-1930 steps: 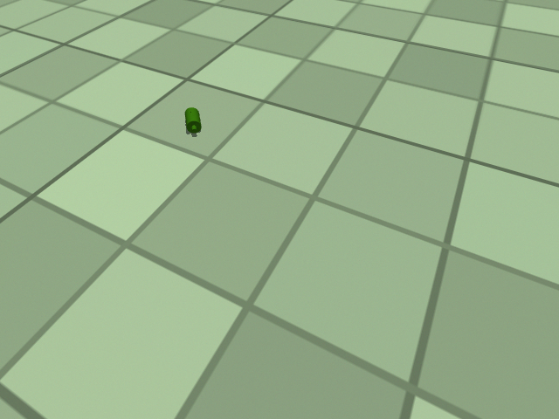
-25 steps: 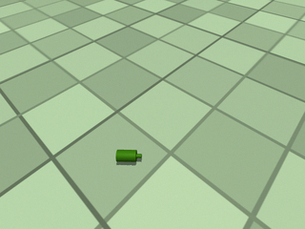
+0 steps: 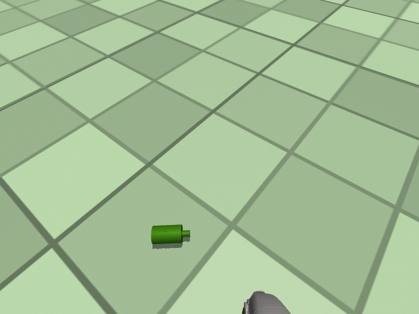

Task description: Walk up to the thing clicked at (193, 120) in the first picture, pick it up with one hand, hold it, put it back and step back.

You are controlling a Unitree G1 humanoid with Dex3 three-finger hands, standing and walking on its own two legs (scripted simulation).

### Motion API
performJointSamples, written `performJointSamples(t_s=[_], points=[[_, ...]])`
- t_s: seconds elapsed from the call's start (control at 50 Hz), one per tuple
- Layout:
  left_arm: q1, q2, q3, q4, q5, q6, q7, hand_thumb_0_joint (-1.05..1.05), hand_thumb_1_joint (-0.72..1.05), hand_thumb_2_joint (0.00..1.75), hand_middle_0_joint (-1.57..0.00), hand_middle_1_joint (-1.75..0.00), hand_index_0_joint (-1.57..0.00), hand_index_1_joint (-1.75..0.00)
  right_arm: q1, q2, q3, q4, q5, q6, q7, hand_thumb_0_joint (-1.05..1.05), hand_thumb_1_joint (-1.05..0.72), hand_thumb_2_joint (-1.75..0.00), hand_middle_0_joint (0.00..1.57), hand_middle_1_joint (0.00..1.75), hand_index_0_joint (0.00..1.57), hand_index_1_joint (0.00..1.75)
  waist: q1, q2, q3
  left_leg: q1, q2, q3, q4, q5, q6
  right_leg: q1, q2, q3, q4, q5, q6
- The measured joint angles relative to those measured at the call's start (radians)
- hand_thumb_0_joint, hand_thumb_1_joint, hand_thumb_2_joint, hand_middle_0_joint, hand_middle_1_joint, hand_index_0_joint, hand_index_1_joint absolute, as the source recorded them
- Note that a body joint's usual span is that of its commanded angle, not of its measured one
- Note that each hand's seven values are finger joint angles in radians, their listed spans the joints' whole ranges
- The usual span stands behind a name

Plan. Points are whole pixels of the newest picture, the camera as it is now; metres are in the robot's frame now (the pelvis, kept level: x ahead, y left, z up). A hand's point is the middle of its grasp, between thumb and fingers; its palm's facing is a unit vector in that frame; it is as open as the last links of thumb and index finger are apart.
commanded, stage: walk up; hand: left
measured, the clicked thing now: (171, 234) +0.56 +0.20 -0.73
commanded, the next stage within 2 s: none
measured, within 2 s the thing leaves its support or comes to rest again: neither
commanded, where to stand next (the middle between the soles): +0.18 -0.01 m, yaw +0 degrees
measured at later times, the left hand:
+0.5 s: hand (102, 283) +0.22 +0.26 -0.17, palm faces -0.02 -0.93 -0.36, open 7.3 cm
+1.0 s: hand (105, 291) +0.20 +0.24 -0.14, palm faces -0.05 -0.91 -0.40, open 7.3 cm
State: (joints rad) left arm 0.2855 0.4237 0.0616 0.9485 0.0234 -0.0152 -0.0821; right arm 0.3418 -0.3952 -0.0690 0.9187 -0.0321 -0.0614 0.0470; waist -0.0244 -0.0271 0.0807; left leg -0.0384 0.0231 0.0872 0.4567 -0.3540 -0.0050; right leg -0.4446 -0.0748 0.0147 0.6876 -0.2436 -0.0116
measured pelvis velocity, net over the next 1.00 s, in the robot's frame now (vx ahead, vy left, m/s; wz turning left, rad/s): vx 0.10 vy -0.02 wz -0.03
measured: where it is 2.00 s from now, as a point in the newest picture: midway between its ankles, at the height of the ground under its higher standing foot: outside the picture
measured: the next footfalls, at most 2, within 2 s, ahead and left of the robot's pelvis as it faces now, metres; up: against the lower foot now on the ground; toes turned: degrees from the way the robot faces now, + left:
right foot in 0.06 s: +0.17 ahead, -0.14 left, +0.00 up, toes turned -3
left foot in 0.44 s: +0.19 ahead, +0.12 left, +0.00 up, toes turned -3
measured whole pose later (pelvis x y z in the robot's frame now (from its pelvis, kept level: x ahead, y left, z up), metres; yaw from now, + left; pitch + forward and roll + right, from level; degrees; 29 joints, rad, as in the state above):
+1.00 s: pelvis +0.10 -0.02 -0.01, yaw -2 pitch -3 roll +1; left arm 0.15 0.36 0.02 0.98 0.01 -0.01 0.00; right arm 0.14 -0.39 -0.02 0.99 0.00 0.00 0.01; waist 0.00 0.03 0.11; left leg -0.29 0.01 -0.03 0.59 -0.25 -0.03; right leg -0.22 -0.02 0.00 0.65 -0.38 -0.01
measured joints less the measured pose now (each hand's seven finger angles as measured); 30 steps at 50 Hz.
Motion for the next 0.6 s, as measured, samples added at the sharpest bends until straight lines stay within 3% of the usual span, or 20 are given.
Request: performJointSamples(t_s=[0.06, 0.1, 0.16, 0.22, 0.28, 0.36, 0.44, 0.48, 0.54, 0.6], points=[[-0.007, -0.004, 0.004, -0.017, 0.001, -0.013, 0.001, 0.00, 0.91, 0.90, -0.21, -0.30, -0.21, -0.30, 0.011, -0.014, 0.000, -0.019, 0.004, 0.010, -0.001, 0.01, -0.89, -0.90, 0.21, 0.30, 0.21, 0.30, -0.003, 0.031, -0.007, 0.000, 0.023, -0.001, 0.090, -0.093, -0.018, 0.061, 0.011, -0.030, -0.074, 0.053, -0.008], [-0.025, -0.021, 0.010, -0.032, 0.003, -0.031, 0.013, 0.00, 0.91, 0.90, -0.21, -0.30, -0.21, -0.30, 0.003, -0.022, -0.001, -0.021, 0.011, 0.021, -0.010, 0.01, -0.90, -0.90, 0.21, 0.30, 0.21, 0.30, -0.002, 0.086, 0.010, -0.052, 0.073, -0.035, 0.266, -0.131, 0.013, 0.080, 0.048, -0.066, -0.034, 0.027, -0.001], [-0.030, -0.032, 0.004, -0.073, -0.011, -0.050, 0.030, 0.00, 0.91, 0.90, -0.21, -0.30, -0.21, -0.30, -0.021, -0.006, 0.016, -0.026, 0.019, 0.037, -0.021, 0.01, -0.90, -0.90, 0.21, 0.30, 0.20, 0.30, 0.026, 0.068, 0.023, -0.197, 0.017, -0.087, 0.582, -0.166, 0.030, 0.108, 0.037, -0.055, -0.009, -0.029, -0.012], [-0.014, -0.054, -0.013, -0.094, -0.025, -0.052, 0.044, 0.00, 0.91, 0.90, -0.21, -0.30, -0.21, -0.30, -0.053, -0.009, 0.021, -0.045, 0.031, 0.038, -0.021, 0.01, -0.90, -0.90, 0.21, 0.30, 0.20, 0.30, 0.040, 0.069, 0.026, -0.322, -0.001, -0.101, 0.692, -0.124, 0.034, 0.166, 0.035, -0.044, -0.078, -0.020, -0.012], [0.005, -0.061, -0.030, -0.099, -0.023, -0.050, 0.057, 0.00, 0.91, 0.90, -0.21, -0.30, -0.21, -0.30, -0.081, -0.014, 0.019, -0.072, 0.033, 0.036, -0.021, 0.01, -0.90, -0.90, 0.21, 0.30, 0.20, 0.30, 0.042, 0.075, 0.028, -0.403, 0.014, -0.111, 0.635, -0.056, 0.020, 0.200, 0.047, -0.036, -0.129, -0.013, -0.011], [-0.004, -0.058, -0.045, -0.101, -0.014, -0.040, 0.075, 0.00, 0.90, 0.90, -0.21, -0.30, -0.21, -0.30, -0.117, -0.011, 0.017, -0.071, 0.033, 0.039, -0.029, 0.00, -0.90, -0.90, 0.21, 0.30, 0.20, 0.30, 0.043, 0.073, 0.045, -0.418, 0.033, -0.103, 0.405, 0.016, -0.004, 0.208, 0.060, -0.038, -0.124, -0.035, -0.003], [-0.036, -0.036, -0.052, -0.107, -0.029, -0.012, 0.083, 0.00, 0.90, 0.90, -0.21, -0.30, -0.21, -0.30, -0.129, -0.001, 0.015, -0.047, 0.025, 0.036, -0.038, 0.00, -0.90, -0.90, 0.21, 0.30, 0.20, 0.30, 0.040, 0.039, 0.059, -0.346, 0.003, -0.078, 0.188, 0.150, 0.003, 0.166, 0.043, -0.041, 0.015, -0.132, 0.019], [-0.076, -0.024, -0.044, -0.094, -0.043, 0.013, 0.091, 0.00, 0.90, 0.90, -0.21, -0.30, -0.21, -0.30, -0.142, 0.020, 0.017, -0.035, 0.016, 0.041, -0.043, 0.00, -0.90, -0.90, 0.21, 0.30, 0.20, 0.30, 0.040, -0.007, 0.074, -0.353, -0.023, -0.065, 0.215, 0.121, 0.011, 0.129, 0.030, -0.006, 0.109, -0.191, 0.005], [-0.109, -0.017, -0.041, -0.085, -0.047, 0.039, 0.104, 0.00, 0.91, 0.90, -0.21, -0.30, -0.21, -0.30, -0.166, 0.038, 0.032, -0.037, 0.019, 0.051, -0.042, 0.00, -0.90, -0.90, 0.21, 0.30, 0.20, 0.30, 0.029, -0.019, 0.088, -0.360, -0.011, -0.070, 0.229, 0.113, 0.020, 0.077, 0.091, 0.042, 0.280, -0.329, -0.014], [-0.123, -0.013, -0.035, -0.070, -0.047, 0.048, 0.100, 0.00, 0.91, 0.90, -0.21, -0.30, -0.21, -0.30, -0.184, 0.045, 0.040, -0.049, 0.017, 0.055, -0.048, 0.00, -0.90, -0.90, 0.21, 0.30, 0.21, 0.30, 0.023, -0.023, 0.079, -0.369, 0.000, -0.068, 0.212, 0.126, 0.017, 0.053, 0.115, 0.061, 0.357, -0.336, -0.024]])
